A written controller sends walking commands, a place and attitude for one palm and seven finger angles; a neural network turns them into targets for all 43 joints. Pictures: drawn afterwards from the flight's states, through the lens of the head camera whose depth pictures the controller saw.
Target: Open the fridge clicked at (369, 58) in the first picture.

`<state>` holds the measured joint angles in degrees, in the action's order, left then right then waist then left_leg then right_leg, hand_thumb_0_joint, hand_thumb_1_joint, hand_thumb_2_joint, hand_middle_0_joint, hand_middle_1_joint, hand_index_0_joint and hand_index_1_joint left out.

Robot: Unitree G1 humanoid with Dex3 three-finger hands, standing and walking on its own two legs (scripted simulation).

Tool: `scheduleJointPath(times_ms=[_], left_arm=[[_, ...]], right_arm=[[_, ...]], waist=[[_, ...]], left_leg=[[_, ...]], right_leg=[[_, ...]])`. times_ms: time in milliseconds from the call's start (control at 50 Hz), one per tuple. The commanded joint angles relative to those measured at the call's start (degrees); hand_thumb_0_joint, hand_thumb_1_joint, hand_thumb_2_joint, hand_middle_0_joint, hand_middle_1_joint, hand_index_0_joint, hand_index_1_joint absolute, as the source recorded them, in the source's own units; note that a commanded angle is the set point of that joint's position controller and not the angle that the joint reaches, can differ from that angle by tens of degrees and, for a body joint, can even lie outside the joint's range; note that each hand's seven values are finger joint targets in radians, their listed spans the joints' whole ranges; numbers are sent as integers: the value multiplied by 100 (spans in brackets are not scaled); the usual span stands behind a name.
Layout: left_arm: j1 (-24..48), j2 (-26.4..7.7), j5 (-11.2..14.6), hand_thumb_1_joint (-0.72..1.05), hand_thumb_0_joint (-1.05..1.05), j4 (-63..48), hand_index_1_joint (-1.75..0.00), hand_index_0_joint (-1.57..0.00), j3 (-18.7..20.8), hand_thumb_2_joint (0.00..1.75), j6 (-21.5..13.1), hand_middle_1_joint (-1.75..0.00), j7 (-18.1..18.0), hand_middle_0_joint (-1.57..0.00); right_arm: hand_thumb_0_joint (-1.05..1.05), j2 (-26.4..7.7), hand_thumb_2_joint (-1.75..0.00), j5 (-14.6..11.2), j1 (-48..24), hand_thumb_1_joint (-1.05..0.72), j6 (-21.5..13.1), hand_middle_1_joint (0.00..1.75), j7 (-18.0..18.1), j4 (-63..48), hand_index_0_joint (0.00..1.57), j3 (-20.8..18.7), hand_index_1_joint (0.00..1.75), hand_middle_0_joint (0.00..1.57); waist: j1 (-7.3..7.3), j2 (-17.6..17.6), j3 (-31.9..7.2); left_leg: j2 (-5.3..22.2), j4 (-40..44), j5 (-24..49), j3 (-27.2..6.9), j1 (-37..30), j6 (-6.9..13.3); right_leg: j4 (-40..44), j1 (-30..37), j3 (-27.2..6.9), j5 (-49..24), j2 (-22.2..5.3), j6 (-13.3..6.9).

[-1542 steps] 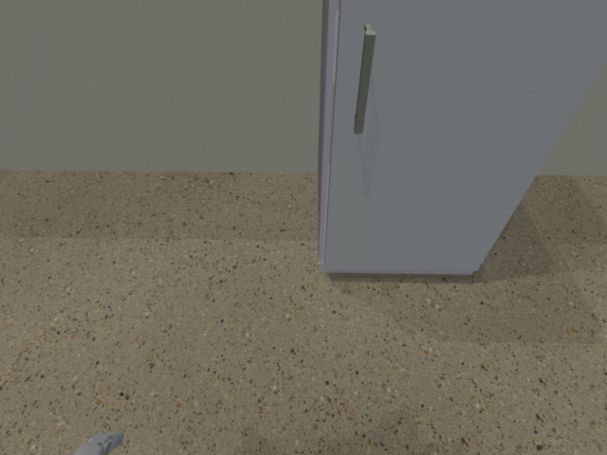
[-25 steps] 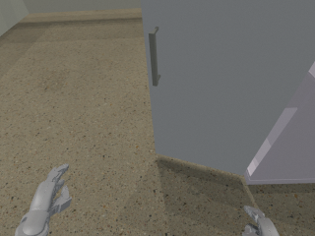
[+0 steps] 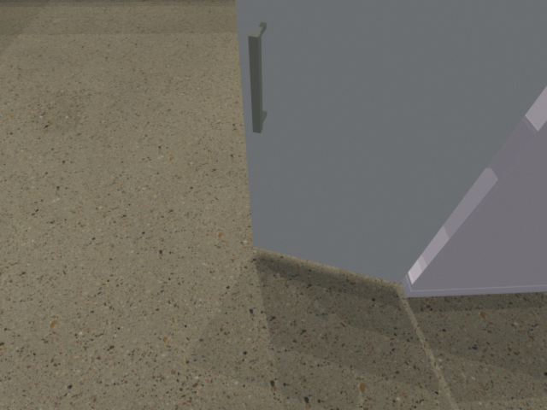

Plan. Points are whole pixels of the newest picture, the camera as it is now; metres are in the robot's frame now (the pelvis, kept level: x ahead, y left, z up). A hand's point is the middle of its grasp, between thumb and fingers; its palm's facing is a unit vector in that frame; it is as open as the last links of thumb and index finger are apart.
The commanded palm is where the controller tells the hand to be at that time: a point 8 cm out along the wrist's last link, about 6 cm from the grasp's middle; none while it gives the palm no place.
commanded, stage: let the arm hang, fingers relaxed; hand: left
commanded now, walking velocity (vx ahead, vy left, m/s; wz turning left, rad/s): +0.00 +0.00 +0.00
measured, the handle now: (259, 82) +0.72 +0.07 +0.08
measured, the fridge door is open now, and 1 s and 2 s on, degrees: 71 71 71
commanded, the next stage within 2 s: look to check the result in 0.46 s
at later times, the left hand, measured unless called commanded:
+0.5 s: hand out of the picture +0.05 +0.19 -0.18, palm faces -0.04 -0.98 -0.20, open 7.3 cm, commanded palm none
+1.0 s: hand out of the picture +0.05 +0.20 -0.17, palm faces -0.05 -0.97 -0.23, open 7.3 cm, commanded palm none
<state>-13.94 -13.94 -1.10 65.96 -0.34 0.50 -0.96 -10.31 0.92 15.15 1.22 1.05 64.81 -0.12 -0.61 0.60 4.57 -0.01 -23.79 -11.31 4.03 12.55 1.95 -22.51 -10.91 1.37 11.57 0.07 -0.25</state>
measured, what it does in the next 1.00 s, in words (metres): stands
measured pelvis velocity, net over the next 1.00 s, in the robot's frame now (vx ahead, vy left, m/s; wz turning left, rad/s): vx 0.02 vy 0.00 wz -0.01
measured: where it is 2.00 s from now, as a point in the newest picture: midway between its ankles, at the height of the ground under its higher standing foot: outside the picture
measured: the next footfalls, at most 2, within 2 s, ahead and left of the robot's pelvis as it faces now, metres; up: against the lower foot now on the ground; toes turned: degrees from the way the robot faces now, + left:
none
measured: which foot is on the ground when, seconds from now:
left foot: down 0.00-1.00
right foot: down 0.00-1.00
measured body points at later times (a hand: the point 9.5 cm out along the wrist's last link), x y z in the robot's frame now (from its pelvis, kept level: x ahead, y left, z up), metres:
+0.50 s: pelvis +0.01 +0.01 +0.00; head +0.03 +0.01 +0.45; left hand +0.05 +0.24 -0.16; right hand +0.03 -0.23 -0.15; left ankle +0.02 +0.09 -0.74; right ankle +0.00 -0.12 -0.74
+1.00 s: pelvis +0.02 +0.00 +0.00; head +0.04 +0.01 +0.45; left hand +0.05 +0.25 -0.15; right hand +0.04 -0.24 -0.15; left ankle +0.02 +0.09 -0.74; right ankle +0.00 -0.12 -0.74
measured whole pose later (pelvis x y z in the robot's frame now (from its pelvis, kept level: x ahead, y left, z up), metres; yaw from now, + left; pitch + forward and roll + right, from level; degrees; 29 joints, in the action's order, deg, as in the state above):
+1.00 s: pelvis +0.02 +0.00 +0.00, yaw +0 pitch -1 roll +0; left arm -10.3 -13.0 -1.2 66.4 -0.5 -0.6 -0.8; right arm -11.9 0.8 10.4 -0.1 1.2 66.3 -0.2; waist -0.6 -0.4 3.6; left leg -0.8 -19.7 -10.8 4.6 8.5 2.1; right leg -19.9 -7.7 0.7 11.7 -0.5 0.2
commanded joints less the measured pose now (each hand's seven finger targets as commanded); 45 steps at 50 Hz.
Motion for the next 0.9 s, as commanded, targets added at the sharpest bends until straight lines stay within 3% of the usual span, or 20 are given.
scheduleJointPath(times_ms=[0,200,380,540,640,720,880], left_arm=[[17,-535,19,90,0,-199,-30,-20,64,90,-128,-30,-54,-20],[77,-428,-5,90,0,-212,-30,-20,64,90,-147,-30,-79,-20],[103,-417,-1,90,0,-234,-30,-20,76,90,-165,-30,-80,-20],[60,-501,3,90,0,-205,-30,-20,88,90,-192,-30,-73,-20],[36,-540,6,90,0,-178,-30,-20,96,90,-193,-30,-71,-20],[92,-549,15,90,0,-139,-30,-20,85,90,-175,-30,-65,-20],[202,-684,10,90,0,-143,-30,-20,105,90,-186,-30,-57,-20]], right_arm=[[0,-793,-90,19,106,-90,-141,30,79,-151,20,-116,30,20],[0,-648,-90,26,-39,-90,-172,30,60,-65,20,-80,30,20],[0,-643,-90,20,-149,-90,-187,30,64,-55,20,-77,30,20],[0,-759,-90,0,-102,-90,-208,30,83,-62,20,-94,30,20],[0,-807,-90,-1,-88,-90,-211,30,95,-43,20,-106,30,20],[0,-823,-90,1,-143,-90,-197,30,93,-6,20,-98,30,20],[0,-949,-90,1,-244,-90,-215,30,89,-7,20,-111,30,20]], waist=[[27,-142,-307],[25,-137,-319],[26,102,-270],[25,-100,-395],[20,-82,-457],[18,-71,-246],[16,-65,-345]], left_leg=[[697,582,157,-730,-156,26],[682,636,534,-674,-303,-6],[674,689,622,-648,-392,-32],[689,651,873,-667,-553,1],[704,634,926,-654,-634,11],[704,714,718,-663,-532,1],[721,748,793,-679,-612,0]], right_leg=[[421,-77,-571,-54,-573,-210],[403,-42,-559,-347,-604,-127],[499,2,-543,-396,-627,-117],[515,102,-531,-611,-639,-140],[513,146,-548,-680,-641,-154],[556,65,-550,-483,-636,-143],[566,126,-574,-550,-649,-149]])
